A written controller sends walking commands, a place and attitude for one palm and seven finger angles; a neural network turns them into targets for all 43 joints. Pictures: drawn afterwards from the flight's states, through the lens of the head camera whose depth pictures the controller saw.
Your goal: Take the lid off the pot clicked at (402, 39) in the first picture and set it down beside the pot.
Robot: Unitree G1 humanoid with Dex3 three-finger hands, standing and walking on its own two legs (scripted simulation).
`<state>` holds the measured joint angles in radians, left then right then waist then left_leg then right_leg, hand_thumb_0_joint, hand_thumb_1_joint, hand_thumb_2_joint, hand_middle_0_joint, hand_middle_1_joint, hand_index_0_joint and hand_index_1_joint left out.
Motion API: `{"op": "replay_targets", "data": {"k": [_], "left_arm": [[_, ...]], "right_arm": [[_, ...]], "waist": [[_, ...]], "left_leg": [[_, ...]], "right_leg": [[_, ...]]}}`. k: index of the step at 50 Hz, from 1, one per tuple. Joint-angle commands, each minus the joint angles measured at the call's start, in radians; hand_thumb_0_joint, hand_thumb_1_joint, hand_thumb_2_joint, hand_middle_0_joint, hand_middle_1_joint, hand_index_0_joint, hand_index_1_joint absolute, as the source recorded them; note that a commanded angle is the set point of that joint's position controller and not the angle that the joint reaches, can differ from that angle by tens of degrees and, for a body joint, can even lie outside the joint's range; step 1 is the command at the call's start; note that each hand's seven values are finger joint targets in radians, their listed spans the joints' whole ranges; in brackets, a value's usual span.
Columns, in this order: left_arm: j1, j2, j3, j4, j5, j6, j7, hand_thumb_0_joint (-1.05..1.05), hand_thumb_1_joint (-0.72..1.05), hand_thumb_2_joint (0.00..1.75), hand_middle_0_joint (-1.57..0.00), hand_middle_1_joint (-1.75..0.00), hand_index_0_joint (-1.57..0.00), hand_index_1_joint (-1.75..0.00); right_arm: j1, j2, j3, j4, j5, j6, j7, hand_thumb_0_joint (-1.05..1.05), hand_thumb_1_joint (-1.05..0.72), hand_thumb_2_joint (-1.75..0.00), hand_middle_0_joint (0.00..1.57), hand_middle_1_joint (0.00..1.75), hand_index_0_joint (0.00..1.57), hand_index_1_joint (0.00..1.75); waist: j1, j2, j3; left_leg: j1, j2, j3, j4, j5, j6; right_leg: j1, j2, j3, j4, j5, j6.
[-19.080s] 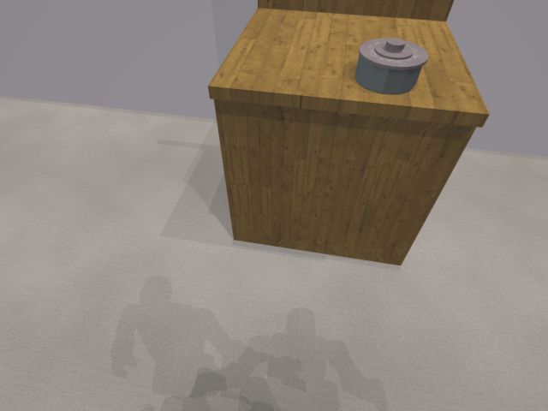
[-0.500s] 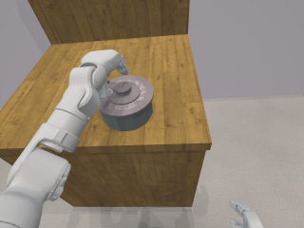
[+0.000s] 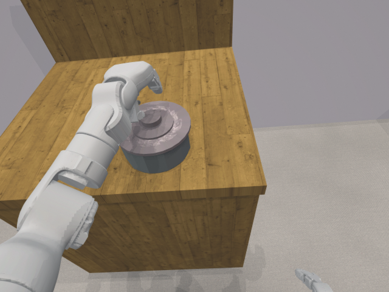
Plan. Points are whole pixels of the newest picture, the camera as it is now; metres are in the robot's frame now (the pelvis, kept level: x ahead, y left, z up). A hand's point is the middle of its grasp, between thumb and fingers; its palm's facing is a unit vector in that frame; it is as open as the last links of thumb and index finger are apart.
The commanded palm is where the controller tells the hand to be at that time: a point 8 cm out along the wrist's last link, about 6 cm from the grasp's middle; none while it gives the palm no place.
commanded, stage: move the open hand above the knob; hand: left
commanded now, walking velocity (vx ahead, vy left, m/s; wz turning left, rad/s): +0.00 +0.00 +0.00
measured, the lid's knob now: (151, 118) +0.48 +0.10 +0.11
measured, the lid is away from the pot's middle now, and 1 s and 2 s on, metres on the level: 0.00 0.00 0.00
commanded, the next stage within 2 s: lower the open fingers around the knob in 0.56 s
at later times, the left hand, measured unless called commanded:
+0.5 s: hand (140, 103) +0.45 +0.11 +0.18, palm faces -0.20 -0.05 -0.98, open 9.9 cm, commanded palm +0.42 +0.11 +0.25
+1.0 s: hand (143, 113) +0.44 +0.10 +0.16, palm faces -0.29 -0.07 -0.95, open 9.9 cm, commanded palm +0.43 +0.11 +0.22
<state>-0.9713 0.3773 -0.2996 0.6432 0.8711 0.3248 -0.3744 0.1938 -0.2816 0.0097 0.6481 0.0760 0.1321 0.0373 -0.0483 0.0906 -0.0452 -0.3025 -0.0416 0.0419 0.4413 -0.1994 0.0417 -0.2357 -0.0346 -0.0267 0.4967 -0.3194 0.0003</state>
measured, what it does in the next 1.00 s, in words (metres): stands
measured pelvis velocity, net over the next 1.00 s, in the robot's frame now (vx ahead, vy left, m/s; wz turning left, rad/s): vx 0.00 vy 0.00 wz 0.01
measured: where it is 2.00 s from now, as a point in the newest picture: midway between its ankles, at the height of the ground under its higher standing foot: outside the picture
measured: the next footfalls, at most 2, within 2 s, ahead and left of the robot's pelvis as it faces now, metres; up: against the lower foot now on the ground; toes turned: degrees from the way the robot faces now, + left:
none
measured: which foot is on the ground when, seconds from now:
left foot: down 0.00-1.00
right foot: down 0.00-1.00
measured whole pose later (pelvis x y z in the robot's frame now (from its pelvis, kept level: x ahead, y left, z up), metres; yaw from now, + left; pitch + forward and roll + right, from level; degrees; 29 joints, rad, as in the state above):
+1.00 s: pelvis +0.00 +0.00 +0.00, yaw +1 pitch +3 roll +1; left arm -0.99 0.33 -0.34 0.72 0.85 0.34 -0.39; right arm 0.17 -0.28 0.01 0.65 0.08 0.13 0.02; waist -0.05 0.08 -0.03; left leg -0.31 -0.04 0.03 0.45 -0.19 0.04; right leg -0.23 -0.03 -0.04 0.49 -0.32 0.00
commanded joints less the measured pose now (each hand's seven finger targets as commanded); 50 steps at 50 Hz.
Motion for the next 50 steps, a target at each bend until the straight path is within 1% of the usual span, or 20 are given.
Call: {"op": "replay_targets", "data": {"k": [1, 2, 5, 8, 11, 14, 16, 19, 21, 24, 27, 31, 33, 36, 38, 41, 42, 45, 48, 50], "left_arm": [[-0.521, 0.174, 0.071, -0.189, -0.003, 0.000, 0.034, 0.00, -0.32, 1.54, -0.86, -0.08, -0.86, -0.08], [-0.558, 0.218, 0.096, -0.196, 0.014, -0.002, 0.035, 0.00, -0.32, 1.54, -0.86, -0.08, -0.86, -0.08], [-0.573, 0.218, 0.091, -0.199, 0.017, -0.009, 0.037, 0.00, -0.32, 1.54, -0.86, -0.08, -0.86, -0.08], [-0.558, 0.188, 0.065, -0.106, 0.017, -0.002, 0.036, 0.00, -0.32, 1.54, -0.86, -0.08, -0.86, -0.08], [-0.586, 0.194, 0.077, -0.210, -0.005, -0.025, 0.039, 0.00, -0.32, 1.54, -0.86, -0.08, -0.86, -0.08], [-0.603, 0.166, 0.047, -0.188, 0.020, -0.015, 0.037, 0.00, -0.32, 1.54, -0.86, -0.08, -0.86, -0.08], [-0.533, 0.137, 0.049, -0.161, -0.007, -0.010, 0.038, 0.00, -0.32, 1.54, -0.86, -0.08, -0.86, -0.08], [-0.581, 0.181, 0.070, -0.186, 0.016, -0.005, 0.043, 0.00, -0.32, 1.54, -0.86, -0.08, -0.86, -0.08], [-0.525, 0.136, 0.049, -0.151, -0.002, -0.002, 0.043, 0.00, -0.32, 1.54, -0.86, -0.08, -0.86, -0.08], [-0.574, 0.211, 0.099, -0.156, 0.023, 0.004, 0.053, 0.00, -0.32, 1.54, -0.86, -0.08, -0.86, -0.08], [-0.568, 0.208, 0.095, -0.162, 0.019, -0.003, 0.052, 0.00, -0.32, 1.54, -0.86, -0.08, -0.86, -0.08], [-0.557, 0.130, 0.044, -0.157, -0.004, 0.001, 0.052, 0.00, -0.32, 1.54, -0.86, -0.08, -0.86, -0.08], [-0.569, 0.193, 0.088, -0.139, 0.012, 0.006, 0.055, 0.00, -0.32, 1.54, -0.86, -0.08, -0.86, -0.08], [-0.543, 0.171, 0.079, -0.093, -0.018, 0.014, 0.036, 0.00, -0.32, 1.54, -0.86, -0.08, -0.86, -0.08], [-0.584, 0.191, 0.080, -0.131, 0.004, 0.011, 0.030, 0.00, -0.32, 1.54, -0.86, -0.08, -0.86, -0.08], [-0.534, 0.124, 0.040, -0.145, -0.015, 0.011, 0.019, 0.00, -0.32, 1.54, -0.86, -0.08, -0.86, -0.08], [-0.509, 0.170, 0.078, -0.110, 0.000, 0.014, 0.020, 0.00, -0.32, 1.54, -0.86, -0.08, -0.86, -0.08], [-0.551, 0.153, 0.051, -0.067, 0.002, 0.018, 0.021, 0.00, -0.32, 1.54, -0.86, -0.08, -0.86, -0.08], [-0.613, 0.185, 0.069, -0.154, 0.011, 0.005, 0.028, 0.00, -0.32, 1.54, -0.86, -0.08, -0.86, -0.08], [-0.571, 0.158, 0.057, -0.067, 0.015, 0.015, 0.029, 0.00, -0.32, 1.54, -0.86, -0.08, -0.86, -0.08]], "right_arm": [[-0.107, -0.097, -0.036, -0.156, 0.000, -0.040, -0.009, 0.00, -0.90, -0.90, 0.20, 0.30, 0.20, 0.30], [-0.112, -0.096, -0.032, -0.149, 0.000, -0.043, -0.010, 0.00, -0.90, -0.90, 0.20, 0.30, 0.20, 0.30], [-0.109, -0.091, -0.031, -0.146, 0.000, -0.049, -0.015, 0.00, -0.90, -0.90, 0.20, 0.30, 0.20, 0.30], [-0.108, -0.095, -0.022, -0.131, 0.002, -0.034, -0.016, 0.00, -0.90, -0.90, 0.20, 0.30, 0.20, 0.30], [-0.118, -0.095, -0.031, -0.154, -0.001, -0.046, -0.016, 0.00, -0.90, -0.90, 0.20, 0.30, 0.20, 0.30], [-0.117, -0.087, -0.027, -0.143, 0.001, -0.040, -0.011, 0.00, -0.90, -0.90, 0.20, 0.30, 0.20, 0.30], [-0.111, -0.092, -0.033, -0.147, -0.002, -0.034, -0.005, 0.00, -0.90, -0.90, 0.20, 0.30, 0.20, 0.30], [-0.122, -0.089, -0.025, -0.144, -0.001, -0.033, -0.004, 0.00, -0.90, -0.90, 0.20, 0.30, 0.20, 0.30], [-0.121, -0.093, -0.028, -0.148, -0.001, -0.028, -0.001, 0.00, -0.90, -0.90, 0.20, 0.30, 0.20, 0.30], [-0.122, -0.091, -0.020, -0.140, -0.003, -0.029, -0.007, 0.00, -0.90, -0.90, 0.20, 0.30, 0.20, 0.30], [-0.129, -0.089, -0.020, -0.146, -0.004, -0.032, -0.009, 0.00, -0.90, -0.90, 0.20, 0.30, 0.20, 0.30], [-0.122, -0.089, -0.028, -0.146, -0.001, -0.032, -0.007, 0.00, -0.90, -0.90, 0.20, 0.30, 0.20, 0.30], [-0.118, -0.092, -0.024, -0.136, -0.003, -0.032, -0.010, 0.00, -0.90, -0.90, 0.20, 0.30, 0.20, 0.30], [-0.107, -0.103, -0.026, -0.135, -0.003, -0.030, -0.017, 0.00, -0.90, -0.90, 0.20, 0.30, 0.20, 0.30], [-0.117, -0.096, -0.025, -0.140, -0.004, -0.037, -0.017, 0.00, -0.90, -0.90, 0.20, 0.30, 0.20, 0.30], [-0.108, -0.094, -0.034, -0.148, -0.003, -0.040, -0.009, 0.00, -0.90, -0.90, 0.20, 0.30, 0.20, 0.30], [-0.108, -0.094, -0.030, -0.142, -0.004, -0.039, -0.009, 0.00, -0.90, -0.90, 0.20, 0.30, 0.20, 0.30], [-0.101, -0.096, -0.022, -0.131, 0.001, -0.034, -0.020, 0.00, -0.90, -0.90, 0.20, 0.30, 0.20, 0.30], [-0.104, -0.095, -0.029, -0.140, -0.005, -0.045, -0.020, 0.00, -0.90, -0.90, 0.20, 0.30, 0.20, 0.30], [-0.087, -0.093, -0.030, -0.123, -0.005, -0.046, -0.022, 0.00, -0.90, -0.90, 0.20, 0.30, 0.20, 0.30]], "waist": [[0.000, -0.143, -0.348], [0.001, -0.140, -0.364], [0.002, -0.136, -0.379], [-0.008, -0.151, -0.306], [-0.002, -0.099, -0.396], [-0.007, -0.116, -0.378], [-0.004, -0.127, -0.370], [0.005, -0.134, -0.386], [0.002, -0.131, -0.355], [0.014, -0.149, -0.366], [0.015, -0.157, -0.387], [0.001, -0.132, -0.359], [0.010, -0.160, -0.364], [0.002, -0.175, -0.354], [0.005, -0.156, -0.368], [-0.001, -0.133, -0.375], [0.008, -0.168, -0.362], [-0.004, -0.179, -0.298], [-0.002, -0.126, -0.396], [-0.008, -0.149, -0.354]], "left_leg": [[0.257, -0.015, -0.055, 0.010, 0.294, 0.042], [0.262, -0.015, -0.053, 0.007, 0.282, 0.037], [0.277, -0.016, -0.056, 0.010, 0.286, 0.039], [0.229, -0.017, -0.052, -0.001, 0.235, 0.034], [0.287, -0.016, -0.064, 0.015, 0.292, 0.038], [0.285, -0.014, -0.062, 0.016, 0.304, 0.032], [0.278, -0.012, -0.069, 0.019, 0.330, 0.034], [0.271, -0.014, -0.063, 0.011, 0.307, 0.031], [0.252, -0.014, -0.067, 0.011, 0.312, 0.032], [0.243, -0.015, -0.060, 0.001, 0.273, 0.031], [0.242, -0.015, -0.059, 0.002, 0.284, 0.033], [0.257, -0.012, -0.064, 0.004, 0.294, 0.034], [0.248, -0.014, -0.058, 0.001, 0.270, 0.035], [0.227, -0.019, -0.058, -0.004, 0.247, 0.038], [0.250, -0.020, -0.055, -0.002, 0.258, 0.038], [0.276, -0.019, -0.068, 0.013, 0.309, 0.040], [0.260, -0.020, -0.065, 0.011, 0.298, 0.038], [0.219, -0.024, -0.055, -0.007, 0.219, 0.038], [0.286, -0.024, -0.069, 0.008, 0.282, 0.040], [0.261, -0.026, -0.064, 0.010, 0.259, 0.040]], "right_leg": [[0.001, 0.048, -0.019, -0.056, 0.412, -0.033], [0.005, 0.048, -0.015, -0.046, 0.407, -0.031], [0.005, 0.050, -0.013, -0.046, 0.406, -0.032], [-0.024, 0.049, -0.020, -0.055, 0.369, -0.033], [0.004, 0.043, -0.014, -0.050, 0.400, -0.039], [-0.018, 0.048, -0.020, -0.041, 0.406, -0.037], [-0.014, 0.048, -0.025, -0.048, 0.413, -0.040], [0.003, 0.048, -0.021, -0.039, 0.412, -0.038], [-0.004, 0.046, -0.027, -0.047, 0.409, -0.042], [0.015, 0.047, -0.021, -0.043, 0.398, -0.038], [0.035, 0.044, -0.016, -0.042, 0.414, -0.036], [-0.001, 0.046, -0.024, -0.050, 0.399, -0.040], [0.015, 0.049, -0.020, -0.050, 0.401, -0.035], [0.025, 0.042, -0.017, -0.058, 0.409, -0.034], [0.025, 0.045, -0.014, -0.052, 0.421, -0.034], [0.009, 0.045, -0.022, -0.052, 0.431, -0.040], [0.018, 0.049, -0.019, -0.047, 0.437, -0.036], [-0.004, 0.050, -0.022, -0.061, 0.393, -0.032], [0.021, 0.050, -0.013, -0.047, 0.437, -0.037], [-0.001, 0.054, -0.017, -0.052, 0.421, -0.035]]}}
